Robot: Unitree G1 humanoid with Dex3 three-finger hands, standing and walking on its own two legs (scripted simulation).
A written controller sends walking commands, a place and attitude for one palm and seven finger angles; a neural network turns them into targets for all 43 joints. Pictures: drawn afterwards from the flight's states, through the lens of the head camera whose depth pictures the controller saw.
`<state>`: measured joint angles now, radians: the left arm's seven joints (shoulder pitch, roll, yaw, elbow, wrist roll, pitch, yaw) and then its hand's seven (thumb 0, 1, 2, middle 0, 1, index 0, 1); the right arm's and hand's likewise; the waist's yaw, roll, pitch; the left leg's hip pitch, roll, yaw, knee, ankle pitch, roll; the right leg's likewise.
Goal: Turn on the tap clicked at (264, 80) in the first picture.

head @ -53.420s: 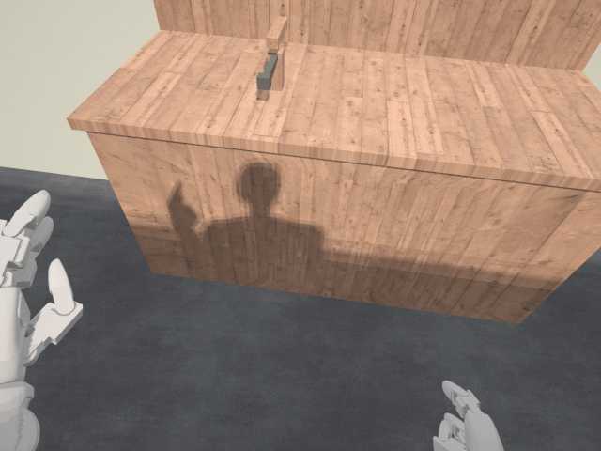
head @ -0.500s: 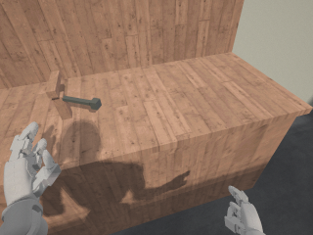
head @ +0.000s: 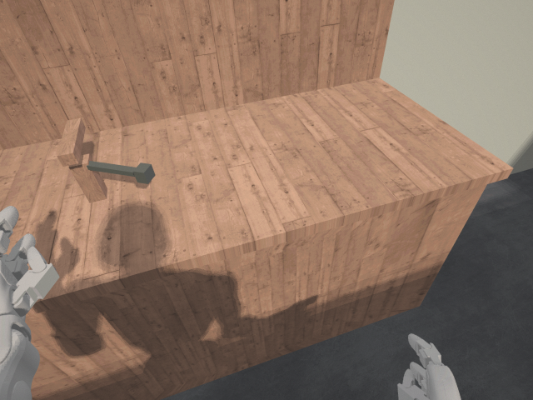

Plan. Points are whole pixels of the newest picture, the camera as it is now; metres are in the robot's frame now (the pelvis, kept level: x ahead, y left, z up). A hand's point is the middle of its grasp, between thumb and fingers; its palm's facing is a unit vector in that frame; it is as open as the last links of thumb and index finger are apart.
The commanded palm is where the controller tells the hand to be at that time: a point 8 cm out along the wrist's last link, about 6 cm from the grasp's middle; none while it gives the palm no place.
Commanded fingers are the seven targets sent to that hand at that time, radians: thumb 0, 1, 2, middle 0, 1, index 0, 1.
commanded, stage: reach beside the lever's end, fingers flat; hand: left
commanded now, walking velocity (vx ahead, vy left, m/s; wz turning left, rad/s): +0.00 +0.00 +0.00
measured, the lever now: (144, 173) +0.48 +0.30 +0.10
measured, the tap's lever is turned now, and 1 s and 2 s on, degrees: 57 57 57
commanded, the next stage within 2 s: none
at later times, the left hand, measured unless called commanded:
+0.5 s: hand (25, 256) +0.25 +0.37 +0.13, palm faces +0.64 -0.76 -0.11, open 7.6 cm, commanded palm +0.20 +0.40 +0.13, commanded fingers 0.00 0.90 0.90 -0.17 -0.22 -0.17 -0.22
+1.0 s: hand (18, 238) +0.29 +0.42 +0.11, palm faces +0.63 -0.77 -0.11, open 7.7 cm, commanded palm +0.24 +0.46 +0.11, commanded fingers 0.00 0.90 0.90 -0.15 -0.16 -0.15 -0.16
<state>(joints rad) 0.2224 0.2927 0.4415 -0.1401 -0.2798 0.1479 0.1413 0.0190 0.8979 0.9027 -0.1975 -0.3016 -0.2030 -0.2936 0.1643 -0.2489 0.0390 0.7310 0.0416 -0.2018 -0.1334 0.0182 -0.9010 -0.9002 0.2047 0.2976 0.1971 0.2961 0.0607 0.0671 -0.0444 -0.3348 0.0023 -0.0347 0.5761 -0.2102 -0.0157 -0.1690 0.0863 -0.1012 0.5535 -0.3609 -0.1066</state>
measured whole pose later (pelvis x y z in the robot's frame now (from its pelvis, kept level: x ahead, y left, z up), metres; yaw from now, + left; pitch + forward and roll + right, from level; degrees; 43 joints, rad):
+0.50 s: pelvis +0.01 +0.03 +0.00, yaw +0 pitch +2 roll -1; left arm 0.10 0.35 0.53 0.09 -0.26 0.01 0.08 0.02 0.90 0.90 -0.18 -0.25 -0.19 -0.24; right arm 0.19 -0.25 0.02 0.72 0.03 -0.21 -0.11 0.02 -0.90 -0.90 0.21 0.30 0.20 0.30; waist 0.05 0.05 -0.05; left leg -0.41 -0.03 -0.02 0.61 -0.23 0.02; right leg -0.23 0.06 -0.10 0.58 -0.38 -0.07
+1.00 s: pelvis +0.00 +0.05 +0.00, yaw +1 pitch +4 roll -2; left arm -0.13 0.44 0.57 0.37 -0.21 -0.06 0.03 0.02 0.90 0.90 -0.16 -0.18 -0.16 -0.18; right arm 0.22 -0.26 0.04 0.72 0.02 -0.19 -0.10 0.02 -0.90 -0.90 0.21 0.30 0.20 0.30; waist 0.02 0.04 -0.03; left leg -0.49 -0.04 -0.02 0.65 -0.22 0.05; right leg -0.31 0.04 -0.10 0.60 -0.37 -0.04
